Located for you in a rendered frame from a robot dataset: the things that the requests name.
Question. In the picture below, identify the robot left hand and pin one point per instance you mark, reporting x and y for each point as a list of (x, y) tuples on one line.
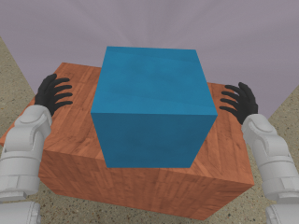
[(46, 93)]

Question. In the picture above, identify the carton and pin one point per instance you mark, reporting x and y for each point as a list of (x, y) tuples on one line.
[(152, 107)]

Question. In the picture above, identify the left robot forearm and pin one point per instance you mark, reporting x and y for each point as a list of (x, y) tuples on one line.
[(22, 154)]

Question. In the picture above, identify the robot left upper arm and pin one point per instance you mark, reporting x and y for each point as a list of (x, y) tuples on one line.
[(20, 213)]

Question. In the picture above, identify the right robot forearm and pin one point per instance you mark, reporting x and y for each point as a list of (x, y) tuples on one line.
[(274, 161)]

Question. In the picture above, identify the robot right hand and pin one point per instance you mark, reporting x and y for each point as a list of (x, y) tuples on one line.
[(245, 102)]

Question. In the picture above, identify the robot right upper arm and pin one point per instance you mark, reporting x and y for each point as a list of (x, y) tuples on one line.
[(282, 213)]

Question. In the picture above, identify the pedestal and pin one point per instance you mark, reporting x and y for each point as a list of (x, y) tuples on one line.
[(73, 163)]

